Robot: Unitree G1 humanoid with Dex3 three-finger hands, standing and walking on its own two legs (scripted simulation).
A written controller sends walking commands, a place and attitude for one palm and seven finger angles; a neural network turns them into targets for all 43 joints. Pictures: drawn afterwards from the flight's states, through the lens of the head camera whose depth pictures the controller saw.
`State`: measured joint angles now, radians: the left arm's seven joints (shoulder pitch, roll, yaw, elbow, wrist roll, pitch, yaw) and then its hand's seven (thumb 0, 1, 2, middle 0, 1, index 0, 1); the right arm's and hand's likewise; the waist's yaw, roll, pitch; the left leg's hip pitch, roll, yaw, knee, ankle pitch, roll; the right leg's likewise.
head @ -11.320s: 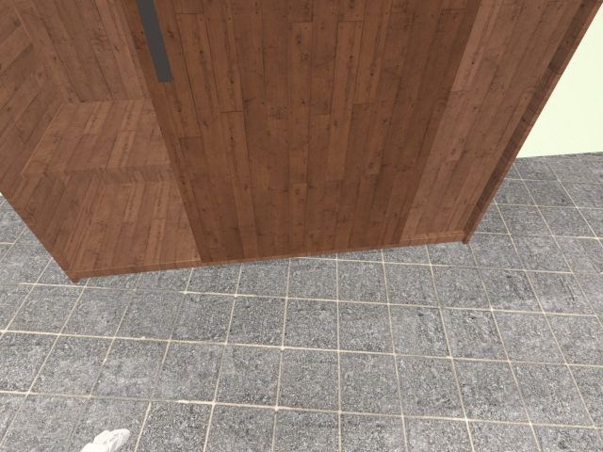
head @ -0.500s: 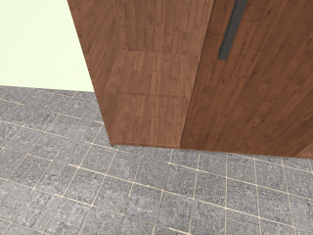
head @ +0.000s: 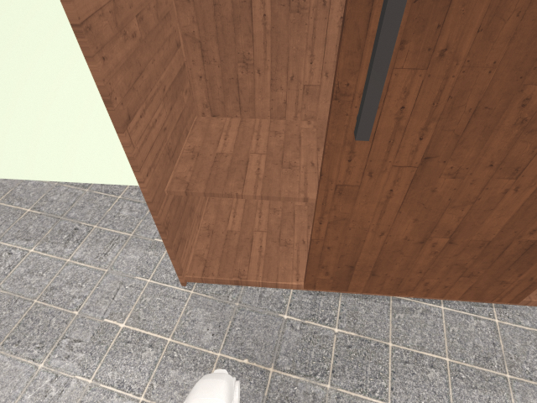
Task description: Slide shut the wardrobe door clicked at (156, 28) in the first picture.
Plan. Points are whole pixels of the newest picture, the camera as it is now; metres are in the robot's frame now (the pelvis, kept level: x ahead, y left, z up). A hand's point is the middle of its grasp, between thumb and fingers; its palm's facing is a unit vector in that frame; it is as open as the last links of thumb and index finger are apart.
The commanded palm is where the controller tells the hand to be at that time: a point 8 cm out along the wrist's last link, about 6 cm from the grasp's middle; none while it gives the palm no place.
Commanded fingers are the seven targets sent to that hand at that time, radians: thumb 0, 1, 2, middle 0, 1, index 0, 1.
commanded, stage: take the last steps up to it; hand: right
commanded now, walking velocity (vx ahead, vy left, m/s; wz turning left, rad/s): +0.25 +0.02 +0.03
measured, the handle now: (375, 67) +0.64 -0.14 +0.21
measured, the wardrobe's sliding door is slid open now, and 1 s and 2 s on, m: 0.49 0.49 0.49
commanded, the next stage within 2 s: come to a stop and stand still in 0.20 s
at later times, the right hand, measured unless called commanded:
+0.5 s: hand (368, 389) +0.20 -0.15 -0.17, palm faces +0.04 +0.98 -0.22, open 7.3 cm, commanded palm none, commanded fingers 0.00 -0.90 -0.90 0.20 0.30 0.20 0.30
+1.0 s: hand (375, 401) +0.18 -0.16 -0.17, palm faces +0.00 +0.96 -0.28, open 7.4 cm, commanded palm none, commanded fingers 0.00 -0.90 -0.90 0.20 0.30 0.20 0.30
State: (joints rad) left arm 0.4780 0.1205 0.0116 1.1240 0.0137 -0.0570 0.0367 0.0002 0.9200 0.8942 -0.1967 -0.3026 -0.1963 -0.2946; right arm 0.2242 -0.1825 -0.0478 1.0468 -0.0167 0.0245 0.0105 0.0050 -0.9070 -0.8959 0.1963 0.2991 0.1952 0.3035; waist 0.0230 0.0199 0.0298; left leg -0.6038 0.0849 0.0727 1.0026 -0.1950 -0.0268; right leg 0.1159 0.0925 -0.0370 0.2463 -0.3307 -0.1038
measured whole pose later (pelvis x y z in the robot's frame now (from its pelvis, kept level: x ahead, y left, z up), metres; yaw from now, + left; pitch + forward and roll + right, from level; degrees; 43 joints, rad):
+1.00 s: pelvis +0.12 +0.04 -0.01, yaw +2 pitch -2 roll +0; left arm 0.17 0.19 0.07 1.00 0.02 0.06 0.02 0.00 0.91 0.89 -0.20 -0.30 -0.20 -0.29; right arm 0.22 -0.20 -0.05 1.00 -0.02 0.03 -0.02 0.00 -0.91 -0.90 0.20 0.30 0.20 0.30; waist 0.01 -0.04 0.05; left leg -0.20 0.03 0.03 0.58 -0.37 0.00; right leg -0.42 -0.06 -0.03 0.57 -0.21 0.03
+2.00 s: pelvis +0.09 -0.04 +0.00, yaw +4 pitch -2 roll +0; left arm 0.31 0.16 -0.01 1.04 0.01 -0.01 0.03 0.00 0.93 0.89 -0.20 -0.30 -0.20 -0.29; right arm 0.32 -0.18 0.00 1.06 -0.02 0.02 -0.03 0.00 -0.91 -0.90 0.20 0.30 0.20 0.30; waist -0.01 0.05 0.01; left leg -0.22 0.12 -0.04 0.48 -0.25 0.00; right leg -0.20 0.07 -0.11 0.49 -0.27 -0.11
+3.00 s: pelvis +0.10 +0.04 +0.00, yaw +2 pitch -1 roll +0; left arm 0.31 0.12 -0.01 1.12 0.01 -0.01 0.02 0.00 0.92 0.89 -0.19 -0.30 -0.19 -0.29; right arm 0.33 -0.12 0.00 1.10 -0.01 -0.01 -0.03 0.00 -0.91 -0.90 0.20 0.30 0.20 0.30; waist -0.01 0.02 0.01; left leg -0.20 0.03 0.02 0.49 -0.27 -0.01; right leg -0.19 -0.03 -0.05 0.49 -0.28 0.01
